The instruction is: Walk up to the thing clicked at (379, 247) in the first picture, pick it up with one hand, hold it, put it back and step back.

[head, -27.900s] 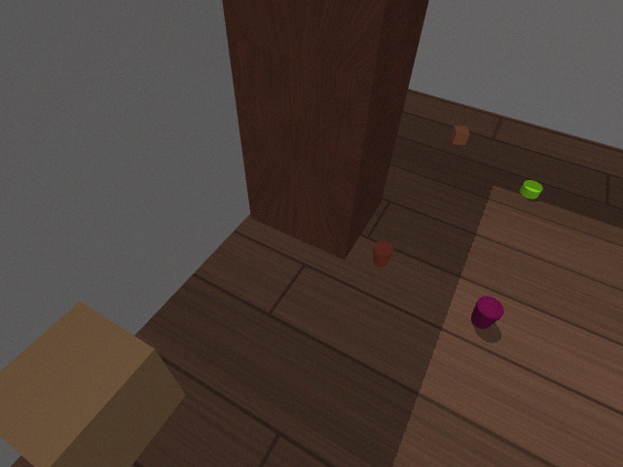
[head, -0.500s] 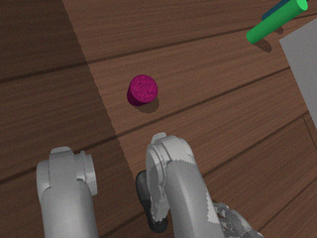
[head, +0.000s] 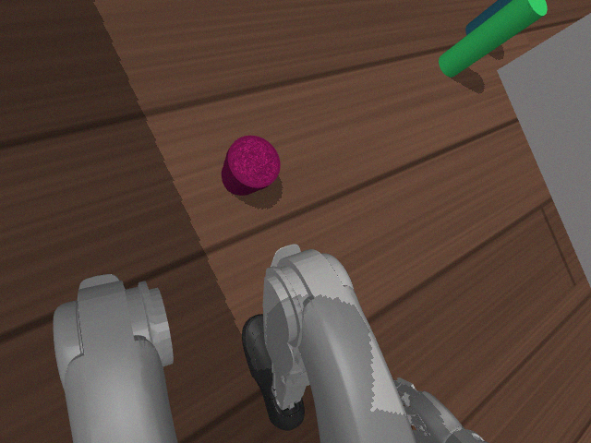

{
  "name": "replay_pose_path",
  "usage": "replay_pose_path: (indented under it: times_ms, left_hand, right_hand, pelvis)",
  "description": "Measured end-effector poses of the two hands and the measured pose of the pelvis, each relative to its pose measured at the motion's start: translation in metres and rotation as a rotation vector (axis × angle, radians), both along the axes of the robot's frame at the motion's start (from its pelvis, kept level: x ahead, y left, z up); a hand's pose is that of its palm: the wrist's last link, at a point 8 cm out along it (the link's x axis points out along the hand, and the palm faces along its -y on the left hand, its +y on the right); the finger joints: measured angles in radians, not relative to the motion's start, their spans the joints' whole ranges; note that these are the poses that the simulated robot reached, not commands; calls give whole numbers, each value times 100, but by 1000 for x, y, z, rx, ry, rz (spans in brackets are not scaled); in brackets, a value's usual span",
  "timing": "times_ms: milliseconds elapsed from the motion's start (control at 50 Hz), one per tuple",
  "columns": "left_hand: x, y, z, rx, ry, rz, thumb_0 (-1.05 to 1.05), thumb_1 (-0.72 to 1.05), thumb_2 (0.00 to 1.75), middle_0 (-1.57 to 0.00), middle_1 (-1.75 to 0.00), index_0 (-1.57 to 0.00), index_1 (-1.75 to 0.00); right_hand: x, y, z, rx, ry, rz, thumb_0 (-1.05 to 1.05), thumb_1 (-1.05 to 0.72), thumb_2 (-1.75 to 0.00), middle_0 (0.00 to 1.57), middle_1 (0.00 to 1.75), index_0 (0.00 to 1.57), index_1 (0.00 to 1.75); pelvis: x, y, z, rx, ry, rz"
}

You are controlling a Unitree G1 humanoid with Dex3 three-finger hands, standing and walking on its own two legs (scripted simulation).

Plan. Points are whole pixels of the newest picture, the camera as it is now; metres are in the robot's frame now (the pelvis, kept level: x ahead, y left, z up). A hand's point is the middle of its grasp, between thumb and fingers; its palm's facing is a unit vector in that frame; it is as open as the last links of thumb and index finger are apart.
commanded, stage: open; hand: left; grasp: from above
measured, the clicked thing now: out of the picture +0.39 +0.37 -0.25
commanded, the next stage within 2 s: withdraw in 0.52 s
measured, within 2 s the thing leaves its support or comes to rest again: neither
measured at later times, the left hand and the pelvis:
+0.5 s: hand out of the picture +0.39 +0.37 -0.22, palm faces -0.43 -0.16 -0.89, open 13.3 cm; pelvis +0.00 +0.00 +0.01, yaw +0 degrees
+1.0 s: hand out of the picture +0.40 +0.39 -0.14, palm faces -0.31 -0.09 -0.95, open 14.0 cm; pelvis +0.00 +0.00 +0.03, yaw +2 degrees
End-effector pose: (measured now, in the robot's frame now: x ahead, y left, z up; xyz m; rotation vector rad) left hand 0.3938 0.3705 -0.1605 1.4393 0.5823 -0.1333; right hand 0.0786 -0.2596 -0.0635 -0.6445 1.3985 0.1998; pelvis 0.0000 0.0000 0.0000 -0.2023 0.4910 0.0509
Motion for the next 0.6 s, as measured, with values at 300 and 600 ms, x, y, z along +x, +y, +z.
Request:
replay_pose_path:
  times_ms: [300,600]
  left_hand:
    - [4,-3,-3,-9,5,1,0,-45,108,-12,-115,-12,-114]
    - [3,-1,-1,-10,2,-3,0,-44,107,-11,-114,-11,-112]
  right_hand:
    - [8,2,4,9,-3,13,0,-90,-90,21,30,21,30]
    - [11,1,6,2,-11,22,0,-90,-90,21,30,21,30]
  pelvis:
    - [1,1,4,-10,10,4]
    - [-1,1,5,-10,7,2]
